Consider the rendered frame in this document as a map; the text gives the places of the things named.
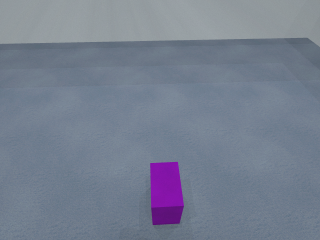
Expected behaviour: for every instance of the carton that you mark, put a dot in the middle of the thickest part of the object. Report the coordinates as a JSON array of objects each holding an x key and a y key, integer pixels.
[{"x": 166, "y": 193}]

